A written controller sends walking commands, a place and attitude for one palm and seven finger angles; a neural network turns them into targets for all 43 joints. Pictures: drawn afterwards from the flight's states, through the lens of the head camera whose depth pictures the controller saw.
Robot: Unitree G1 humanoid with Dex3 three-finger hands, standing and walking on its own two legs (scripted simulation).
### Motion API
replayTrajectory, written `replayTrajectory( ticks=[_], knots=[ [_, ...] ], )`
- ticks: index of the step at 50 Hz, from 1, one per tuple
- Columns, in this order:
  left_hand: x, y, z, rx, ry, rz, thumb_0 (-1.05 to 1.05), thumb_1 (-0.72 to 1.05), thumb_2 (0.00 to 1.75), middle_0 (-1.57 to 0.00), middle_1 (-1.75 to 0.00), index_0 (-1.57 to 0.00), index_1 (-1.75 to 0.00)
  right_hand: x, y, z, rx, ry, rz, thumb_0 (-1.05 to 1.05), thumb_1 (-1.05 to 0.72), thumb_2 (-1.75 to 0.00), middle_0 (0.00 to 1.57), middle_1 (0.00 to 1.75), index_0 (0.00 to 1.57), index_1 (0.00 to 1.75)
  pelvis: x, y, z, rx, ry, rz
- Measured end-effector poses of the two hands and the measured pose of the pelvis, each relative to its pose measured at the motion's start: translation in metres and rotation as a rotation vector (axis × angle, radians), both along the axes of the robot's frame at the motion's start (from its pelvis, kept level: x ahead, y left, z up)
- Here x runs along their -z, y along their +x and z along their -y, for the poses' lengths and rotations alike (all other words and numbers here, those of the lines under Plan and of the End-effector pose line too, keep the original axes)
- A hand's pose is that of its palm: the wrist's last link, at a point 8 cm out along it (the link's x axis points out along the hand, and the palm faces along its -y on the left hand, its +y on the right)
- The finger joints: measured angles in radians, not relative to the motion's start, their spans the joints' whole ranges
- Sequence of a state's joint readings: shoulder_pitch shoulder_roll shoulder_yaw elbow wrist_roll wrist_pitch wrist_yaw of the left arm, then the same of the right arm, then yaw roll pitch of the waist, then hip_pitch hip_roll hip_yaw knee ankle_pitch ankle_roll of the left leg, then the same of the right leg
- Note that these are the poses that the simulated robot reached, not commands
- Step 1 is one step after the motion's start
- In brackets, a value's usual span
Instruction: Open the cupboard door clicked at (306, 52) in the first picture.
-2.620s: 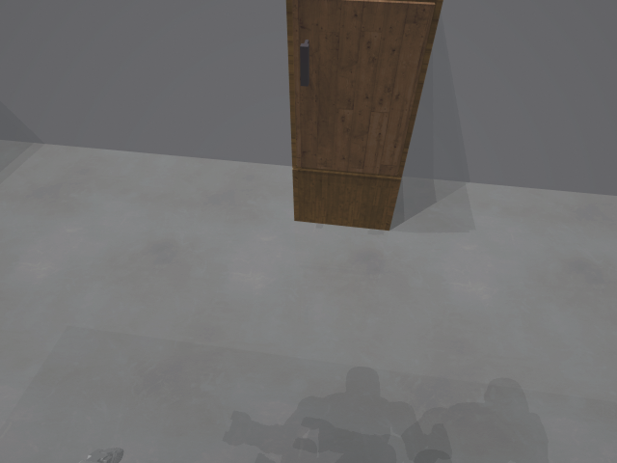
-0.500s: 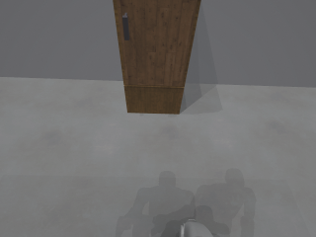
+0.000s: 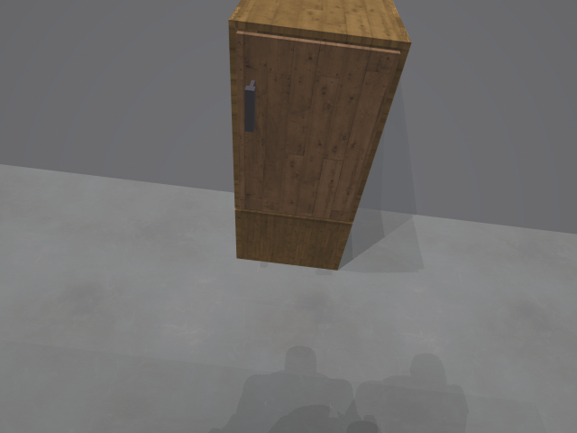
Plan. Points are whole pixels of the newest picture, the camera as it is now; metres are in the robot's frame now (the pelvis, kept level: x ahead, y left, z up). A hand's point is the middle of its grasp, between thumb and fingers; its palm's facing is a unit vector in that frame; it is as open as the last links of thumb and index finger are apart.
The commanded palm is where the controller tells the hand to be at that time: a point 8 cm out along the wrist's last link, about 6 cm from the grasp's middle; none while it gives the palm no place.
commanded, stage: take the last steps up to it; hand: left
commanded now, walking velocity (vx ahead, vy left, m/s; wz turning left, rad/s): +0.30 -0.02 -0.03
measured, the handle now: (251, 105) +0.89 +0.16 +0.00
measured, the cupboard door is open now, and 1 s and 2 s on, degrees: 0 0 0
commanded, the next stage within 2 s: come to a stop and stand still in 0.78 s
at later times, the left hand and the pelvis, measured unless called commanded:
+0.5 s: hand (202, 378) +0.24 +0.16 -0.16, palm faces -0.03 -0.98 -0.21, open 7.3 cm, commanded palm none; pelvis +0.17 -0.03 +0.00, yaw -2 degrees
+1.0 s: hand (208, 360) +0.28 +0.16 -0.18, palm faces +0.08 -0.99 -0.12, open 7.3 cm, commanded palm none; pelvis +0.32 +0.00 +0.01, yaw +0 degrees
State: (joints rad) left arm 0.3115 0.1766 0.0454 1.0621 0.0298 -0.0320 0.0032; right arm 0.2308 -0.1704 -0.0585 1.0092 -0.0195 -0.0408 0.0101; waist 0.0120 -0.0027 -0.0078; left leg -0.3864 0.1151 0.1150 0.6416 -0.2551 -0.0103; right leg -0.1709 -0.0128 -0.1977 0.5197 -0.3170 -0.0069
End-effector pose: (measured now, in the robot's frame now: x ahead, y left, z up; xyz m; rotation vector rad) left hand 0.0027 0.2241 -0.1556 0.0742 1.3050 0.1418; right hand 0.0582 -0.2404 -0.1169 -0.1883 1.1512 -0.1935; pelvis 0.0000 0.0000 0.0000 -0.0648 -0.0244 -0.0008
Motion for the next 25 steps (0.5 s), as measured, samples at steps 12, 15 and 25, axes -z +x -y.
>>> replayTrajectory(
  ticks=[12, 15, 25],
  knots=[
    [-0.019, 0.066, -0.019, 0.007, -0.002, -0.092, 0.00, 0.91, 0.90, -0.20, -0.30, -0.20, -0.30, -0.005, 0.012, -0.033, 0.060, 0.023, -0.159, 0.00, -0.94, -0.90, 0.20, 0.30, 0.20, 0.30, -0.019, 0.078, -0.018, 0.017, 0.046, -0.016],
    [-0.023, 0.099, -0.015, 0.021, 0.004, -0.073, 0.00, 0.91, 0.90, -0.20, -0.30, -0.20, -0.30, -0.002, 0.001, -0.038, 0.093, 0.057, -0.241, 0.00, -0.93, -0.90, 0.20, 0.30, 0.20, 0.30, -0.020, 0.097, -0.014, 0.019, 0.051, -0.017],
    [-0.024, 0.236, 0.018, 0.110, 0.074, 0.066, 0.00, 0.92, 0.90, -0.20, -0.30, -0.20, -0.30, 0.024, -0.006, -0.029, 0.198, 0.175, -0.444, 0.00, -0.91, -0.90, 0.20, 0.30, 0.20, 0.30, -0.001, 0.170, 0.027, 0.026, 0.081, -0.012]
  ],
)
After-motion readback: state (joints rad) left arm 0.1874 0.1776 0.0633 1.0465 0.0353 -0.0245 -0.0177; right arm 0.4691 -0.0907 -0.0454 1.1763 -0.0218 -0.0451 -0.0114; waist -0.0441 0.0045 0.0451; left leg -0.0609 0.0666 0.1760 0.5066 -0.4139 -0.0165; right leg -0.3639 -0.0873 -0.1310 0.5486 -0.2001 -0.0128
